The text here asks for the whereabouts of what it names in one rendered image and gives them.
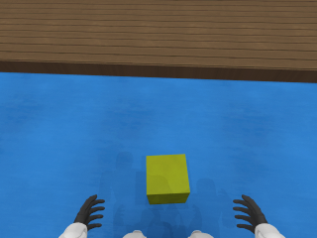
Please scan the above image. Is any carton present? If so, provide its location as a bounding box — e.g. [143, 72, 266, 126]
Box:
[146, 154, 190, 205]

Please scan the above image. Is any robot left forearm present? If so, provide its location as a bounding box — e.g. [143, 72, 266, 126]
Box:
[58, 222, 88, 238]

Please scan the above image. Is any robot right forearm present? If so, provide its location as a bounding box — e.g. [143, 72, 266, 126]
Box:
[255, 223, 285, 238]

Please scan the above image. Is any robot left hand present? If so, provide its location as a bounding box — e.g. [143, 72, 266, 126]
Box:
[73, 194, 105, 231]

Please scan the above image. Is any robot right hand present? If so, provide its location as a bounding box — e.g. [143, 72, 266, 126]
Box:
[233, 194, 268, 235]

